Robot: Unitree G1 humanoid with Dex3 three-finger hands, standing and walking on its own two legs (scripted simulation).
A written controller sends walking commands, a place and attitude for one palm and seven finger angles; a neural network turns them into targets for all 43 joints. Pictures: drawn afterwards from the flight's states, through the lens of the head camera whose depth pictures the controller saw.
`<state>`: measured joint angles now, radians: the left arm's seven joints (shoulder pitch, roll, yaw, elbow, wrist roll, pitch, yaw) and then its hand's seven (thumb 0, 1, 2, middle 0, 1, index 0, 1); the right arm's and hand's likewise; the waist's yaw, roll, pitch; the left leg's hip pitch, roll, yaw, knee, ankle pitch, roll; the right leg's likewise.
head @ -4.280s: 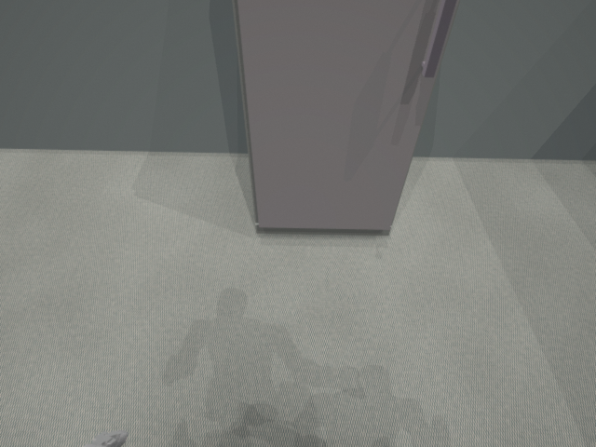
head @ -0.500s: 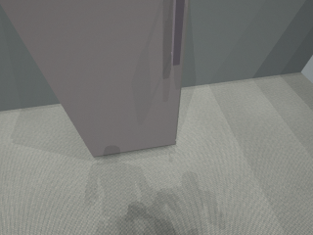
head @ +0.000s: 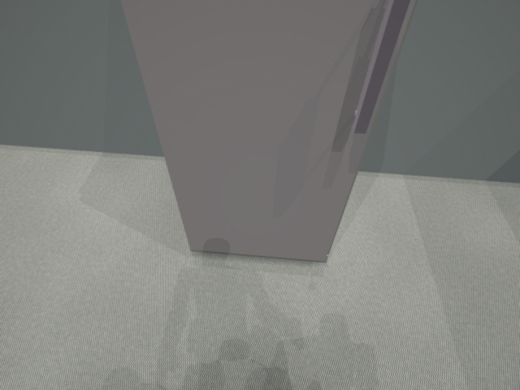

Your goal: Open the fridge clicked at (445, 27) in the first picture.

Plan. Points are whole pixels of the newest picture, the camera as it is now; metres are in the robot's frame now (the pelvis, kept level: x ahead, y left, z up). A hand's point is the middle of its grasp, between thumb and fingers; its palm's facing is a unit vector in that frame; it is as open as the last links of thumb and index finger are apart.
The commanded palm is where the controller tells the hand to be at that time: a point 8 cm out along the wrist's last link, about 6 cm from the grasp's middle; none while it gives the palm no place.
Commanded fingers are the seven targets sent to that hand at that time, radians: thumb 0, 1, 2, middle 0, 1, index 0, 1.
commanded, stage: take the last steps up to it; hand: right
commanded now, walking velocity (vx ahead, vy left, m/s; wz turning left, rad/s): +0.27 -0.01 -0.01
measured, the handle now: (377, 58) +0.70 -0.15 +0.19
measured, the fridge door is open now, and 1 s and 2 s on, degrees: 0 0 0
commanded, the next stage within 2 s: come to a stop and stand still in 0.48 s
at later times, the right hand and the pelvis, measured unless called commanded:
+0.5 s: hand out of the picture +0.04 -0.20 -0.20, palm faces +0.09 +0.99 -0.14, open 7.4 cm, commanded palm none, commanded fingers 0.00 -0.90 -0.90 0.20 0.30 0.20 0.30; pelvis +0.13 -0.04 -0.02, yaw +0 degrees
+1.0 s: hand (374, 344) +0.26 -0.19 -0.17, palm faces +0.02 +0.97 -0.25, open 7.3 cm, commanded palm none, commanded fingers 0.00 -0.90 -0.90 0.20 0.30 0.20 0.30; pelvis +0.19 -0.01 +0.00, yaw +0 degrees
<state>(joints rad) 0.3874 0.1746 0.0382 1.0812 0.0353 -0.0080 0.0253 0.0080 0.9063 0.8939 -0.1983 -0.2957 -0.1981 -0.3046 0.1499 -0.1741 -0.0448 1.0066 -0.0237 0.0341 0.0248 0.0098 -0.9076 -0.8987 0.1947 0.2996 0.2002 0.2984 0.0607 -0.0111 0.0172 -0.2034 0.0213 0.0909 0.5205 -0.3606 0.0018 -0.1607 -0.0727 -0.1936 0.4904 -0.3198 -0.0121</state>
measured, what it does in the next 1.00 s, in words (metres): walks ahead: left foot, then right foot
